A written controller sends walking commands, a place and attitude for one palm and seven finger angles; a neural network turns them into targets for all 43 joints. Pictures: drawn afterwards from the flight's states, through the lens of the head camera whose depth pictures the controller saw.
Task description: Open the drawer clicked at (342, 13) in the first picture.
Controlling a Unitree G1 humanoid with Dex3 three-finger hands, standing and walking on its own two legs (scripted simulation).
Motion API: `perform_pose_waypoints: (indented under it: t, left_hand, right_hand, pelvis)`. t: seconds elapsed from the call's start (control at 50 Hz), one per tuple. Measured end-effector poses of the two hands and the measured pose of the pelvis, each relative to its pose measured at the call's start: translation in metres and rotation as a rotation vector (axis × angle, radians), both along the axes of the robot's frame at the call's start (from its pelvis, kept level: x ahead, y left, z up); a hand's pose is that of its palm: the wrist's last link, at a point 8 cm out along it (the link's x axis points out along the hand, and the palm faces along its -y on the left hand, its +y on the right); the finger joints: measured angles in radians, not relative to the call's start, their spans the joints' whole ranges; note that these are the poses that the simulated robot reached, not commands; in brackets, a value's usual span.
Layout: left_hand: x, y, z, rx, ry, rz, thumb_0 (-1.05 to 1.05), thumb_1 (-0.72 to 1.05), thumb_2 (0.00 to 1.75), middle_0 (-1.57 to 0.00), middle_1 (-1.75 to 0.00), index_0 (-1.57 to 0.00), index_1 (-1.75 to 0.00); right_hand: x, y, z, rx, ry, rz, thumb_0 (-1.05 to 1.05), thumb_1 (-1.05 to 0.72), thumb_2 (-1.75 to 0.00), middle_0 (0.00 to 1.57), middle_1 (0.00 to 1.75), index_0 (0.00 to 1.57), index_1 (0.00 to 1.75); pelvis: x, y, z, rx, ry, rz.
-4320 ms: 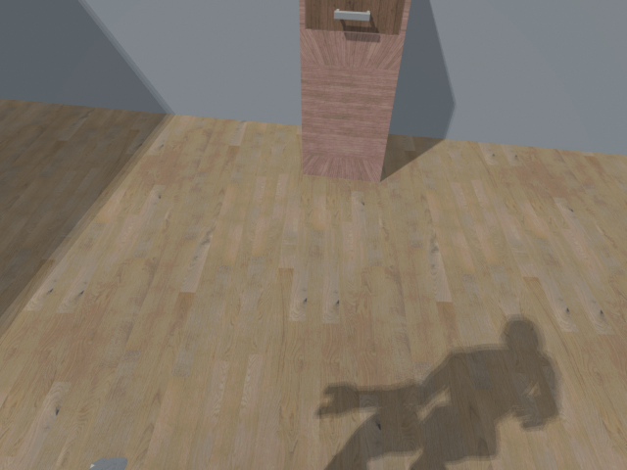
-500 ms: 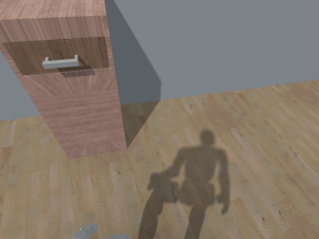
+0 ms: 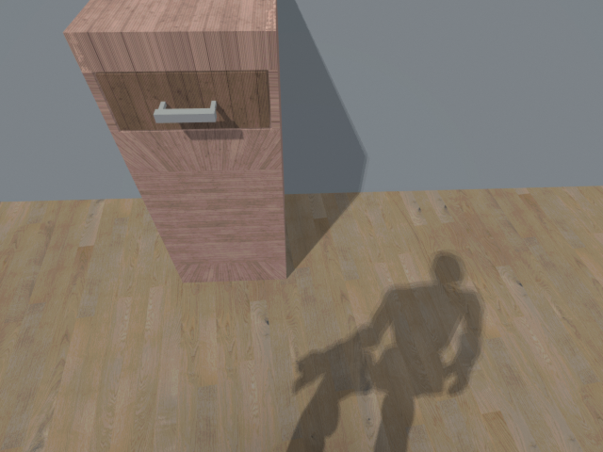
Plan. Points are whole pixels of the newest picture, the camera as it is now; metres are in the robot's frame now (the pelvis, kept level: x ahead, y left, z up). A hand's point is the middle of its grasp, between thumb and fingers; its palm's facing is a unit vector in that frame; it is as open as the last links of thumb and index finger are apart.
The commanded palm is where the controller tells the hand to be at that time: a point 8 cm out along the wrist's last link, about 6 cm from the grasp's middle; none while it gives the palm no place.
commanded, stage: take the last steps up to it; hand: left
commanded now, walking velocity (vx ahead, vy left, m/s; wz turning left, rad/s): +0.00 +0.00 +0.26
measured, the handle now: (187, 110) +0.76 +0.29 +0.01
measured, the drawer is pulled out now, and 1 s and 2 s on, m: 0.00 0.00 0.00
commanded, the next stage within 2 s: come to a stop and stand still in 0.98 s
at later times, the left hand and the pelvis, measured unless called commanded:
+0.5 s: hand out of the picture -0.07 +0.16 -0.18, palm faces +0.24 -0.95 -0.17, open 7.3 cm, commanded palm none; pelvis +0.04 +0.01 +0.00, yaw +8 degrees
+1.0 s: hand (197, 356) +0.29 +0.20 -0.17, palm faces +0.09 -0.97 -0.23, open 7.3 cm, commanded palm none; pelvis +0.19 +0.01 -0.02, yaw +6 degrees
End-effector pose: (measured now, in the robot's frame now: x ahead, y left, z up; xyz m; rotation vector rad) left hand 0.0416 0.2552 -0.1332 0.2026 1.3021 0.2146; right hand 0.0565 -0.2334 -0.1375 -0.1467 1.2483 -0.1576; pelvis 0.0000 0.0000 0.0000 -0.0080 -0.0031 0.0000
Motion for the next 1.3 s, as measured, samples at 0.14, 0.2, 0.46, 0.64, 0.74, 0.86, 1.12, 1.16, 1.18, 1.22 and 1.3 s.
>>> perform_pose_waypoints:
  t: [0.14, 0.2, 0.46, 0.64, 0.74, 0.86, 1.12, 1.16, 1.18, 1.22, 1.3]
  left_hand:
    - [-0.009, -0.045, 0.007, -0.002, -0.078, 0.021, 0.01, 0.91, 0.89, -0.20, -0.30, -0.20, -0.30]
    - [-0.022, -0.054, 0.010, -0.011, -0.071, 0.056, 0.01, 0.92, 0.89, -0.20, -0.30, -0.21, -0.30]
    - [-0.116, -0.052, -0.005, -0.107, 0.171, 0.234, 0.01, 0.91, 0.89, -0.20, -0.30, -0.21, -0.30]
    - [-0.078, -0.011, -0.016, -0.140, 0.260, 0.190, 0.01, 0.91, 0.89, -0.20, -0.30, -0.20, -0.30]
    - [0.020, 0.012, -0.010, -0.100, 0.081, 0.138, 0.01, 0.91, 0.90, -0.20, -0.30, -0.20, -0.30]
    - [0.144, 0.014, -0.002, -0.055, -0.090, 0.046, 0.01, 0.91, 0.90, -0.20, -0.30, -0.20, -0.30]
    - [0.232, -0.014, 0.002, -0.028, -0.138, 0.060, -0.01, 0.94, 0.89, -0.20, -0.30, -0.21, -0.30]
    - [0.229, -0.011, 0.001, -0.029, -0.104, 0.066, -0.01, 0.95, 0.89, -0.20, -0.30, -0.21, -0.30]
    - [0.228, -0.010, 0.000, -0.034, -0.086, 0.069, -0.01, 0.95, 0.89, -0.20, -0.30, -0.21, -0.30]
    - [0.224, -0.007, -0.004, -0.046, -0.051, 0.079, -0.01, 0.94, 0.89, -0.20, -0.30, -0.20, -0.30]
    - [0.219, 0.000, -0.020, -0.077, 0.013, 0.107, 0.00, 0.93, 0.89, -0.20, -0.30, -0.20, -0.30]
  right_hand:
    - [-0.006, -0.028, -0.019, 0.040, 0.043, 0.023, 0.01, -0.91, -0.90, 0.20, 0.30, 0.20, 0.30]
    - [-0.004, -0.035, -0.014, 0.041, 0.051, 0.045, 0.01, -0.91, -0.90, 0.20, 0.30, 0.20, 0.30]
    - [0.057, -0.002, 0.004, -0.003, 0.038, 0.182, 0.01, -0.91, -0.90, 0.20, 0.30, 0.19, 0.30]
    - [0.081, 0.041, 0.007, -0.030, -0.038, 0.113, 0.00, -0.94, -0.90, 0.20, 0.30, 0.20, 0.30]
    - [0.058, 0.043, 0.004, -0.018, 0.096, 0.079, 0.00, -0.94, -0.90, 0.20, 0.30, 0.20, 0.30]
    - [0.039, 0.043, -0.010, 0.037, 0.250, 0.010, 0.01, -0.92, -0.90, 0.20, 0.30, 0.20, 0.30]
    - [0.168, 0.019, -0.018, 0.048, 0.172, 0.025, 0.01, -0.91, -0.90, 0.20, 0.30, 0.20, 0.30]
    - [0.198, 0.021, -0.013, 0.037, 0.121, 0.045, 0.01, -0.91, -0.90, 0.20, 0.30, 0.19, 0.30]
    - [0.211, 0.022, -0.011, 0.030, 0.100, 0.055, 0.01, -0.91, -0.90, 0.20, 0.30, 0.19, 0.30]
    - [0.234, 0.023, -0.008, 0.005, 0.071, 0.068, 0.01, -0.93, -0.90, 0.20, 0.30, 0.19, 0.30]
    - [0.269, 0.031, -0.007, -0.026, 0.023, 0.085, 0.01, -0.93, -0.90, 0.20, 0.30, 0.19, 0.30]
  pelvis:
    - [-0.003, -0.025, -0.004, 0.025, -0.013, 0.050]
    - [-0.001, -0.030, 0.001, 0.028, -0.015, 0.070]
    - [0.029, -0.003, 0.003, 0.015, 0.002, 0.136]
    - [0.067, 0.033, -0.001, 0.008, -0.011, 0.107]
    - [0.096, 0.037, 0.004, 0.019, -0.008, 0.108]
    - [0.139, 0.028, -0.003, 0.036, -0.013, 0.097]
    - [0.224, 0.005, -0.004, 0.007, -0.015, 0.107]
    - [0.234, 0.007, -0.001, 0.005, -0.008, 0.104]
    - [0.238, 0.009, 0.000, 0.003, -0.007, 0.100]
    - [0.246, 0.015, 0.000, -0.004, -0.009, 0.092]
    - [0.261, 0.027, -0.007, -0.017, -0.023, 0.088]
